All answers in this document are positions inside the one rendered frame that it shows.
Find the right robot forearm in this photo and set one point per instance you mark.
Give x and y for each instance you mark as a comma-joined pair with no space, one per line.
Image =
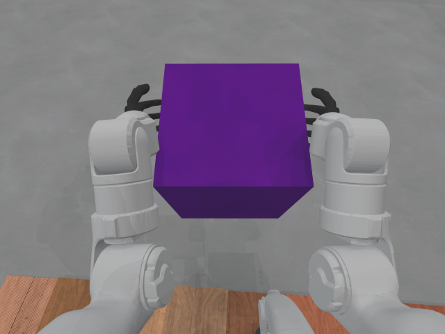
356,155

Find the robot right thigh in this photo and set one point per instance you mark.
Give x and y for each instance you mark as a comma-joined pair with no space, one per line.
278,314

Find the left robot forearm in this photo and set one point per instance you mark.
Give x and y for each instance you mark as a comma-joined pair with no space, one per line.
120,153

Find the carton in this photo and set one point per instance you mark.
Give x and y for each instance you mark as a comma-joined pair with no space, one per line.
233,140

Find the robot right hand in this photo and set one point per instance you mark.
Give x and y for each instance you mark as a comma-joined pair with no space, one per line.
327,100

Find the robot right upper arm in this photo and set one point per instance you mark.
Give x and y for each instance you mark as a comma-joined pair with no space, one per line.
357,284

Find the robot left hand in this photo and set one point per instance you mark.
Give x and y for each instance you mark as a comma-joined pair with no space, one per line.
133,103

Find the robot left upper arm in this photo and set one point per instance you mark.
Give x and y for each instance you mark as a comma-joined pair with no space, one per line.
129,282

